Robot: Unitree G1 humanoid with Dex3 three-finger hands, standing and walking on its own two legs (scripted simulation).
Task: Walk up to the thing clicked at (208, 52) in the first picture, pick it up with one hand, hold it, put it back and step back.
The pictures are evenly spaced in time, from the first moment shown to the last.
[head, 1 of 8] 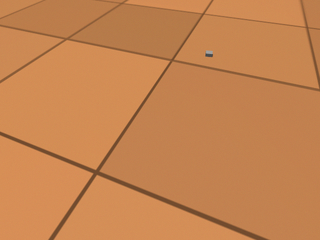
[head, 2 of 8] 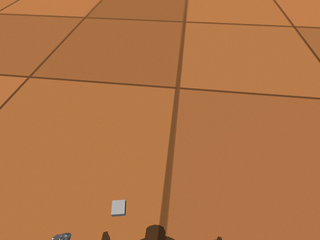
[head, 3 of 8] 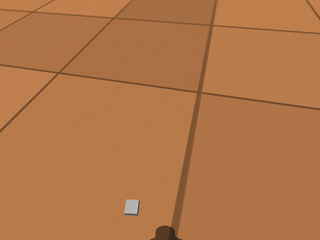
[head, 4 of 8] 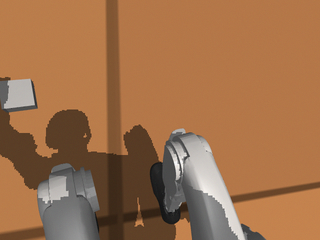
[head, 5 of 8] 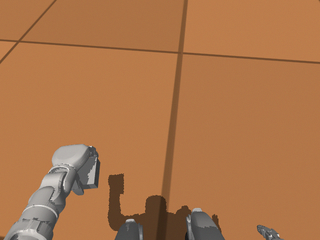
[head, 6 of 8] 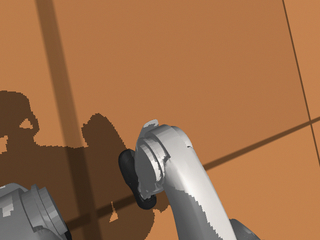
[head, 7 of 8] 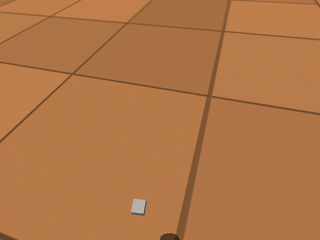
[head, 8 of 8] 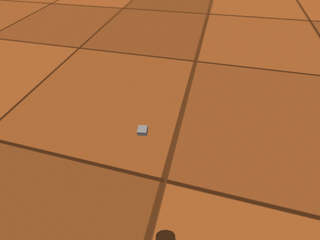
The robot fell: no
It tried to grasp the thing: yes
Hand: left
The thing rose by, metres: 0.69
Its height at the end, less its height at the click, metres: +0.00
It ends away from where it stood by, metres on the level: 0.01
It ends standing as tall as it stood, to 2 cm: yes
